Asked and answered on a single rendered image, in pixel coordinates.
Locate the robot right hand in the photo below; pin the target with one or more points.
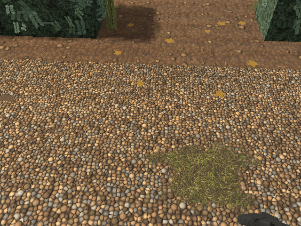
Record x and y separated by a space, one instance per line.
263 219

